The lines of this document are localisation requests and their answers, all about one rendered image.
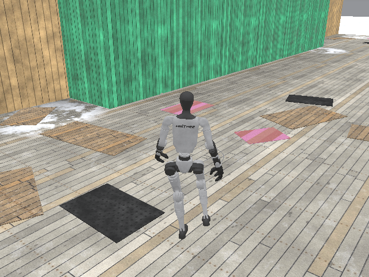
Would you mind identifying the left robot forearm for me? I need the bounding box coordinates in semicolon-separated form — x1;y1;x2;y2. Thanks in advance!
156;138;164;156

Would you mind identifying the robot left upper arm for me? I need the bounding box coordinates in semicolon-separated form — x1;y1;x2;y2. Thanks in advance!
158;116;174;147

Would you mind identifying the right robot forearm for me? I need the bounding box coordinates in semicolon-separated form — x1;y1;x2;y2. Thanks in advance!
209;141;221;168

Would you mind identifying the robot right thigh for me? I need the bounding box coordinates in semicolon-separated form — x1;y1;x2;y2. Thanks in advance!
192;160;205;190

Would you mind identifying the robot right upper arm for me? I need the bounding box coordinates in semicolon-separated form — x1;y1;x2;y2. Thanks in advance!
198;117;214;150

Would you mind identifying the right robot hand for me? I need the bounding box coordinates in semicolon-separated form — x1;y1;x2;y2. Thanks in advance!
210;166;224;181

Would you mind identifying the left robot shin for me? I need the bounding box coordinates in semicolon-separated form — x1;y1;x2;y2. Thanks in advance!
173;192;185;231

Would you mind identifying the left robot hand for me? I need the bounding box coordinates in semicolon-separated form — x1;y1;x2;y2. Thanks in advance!
155;153;168;163

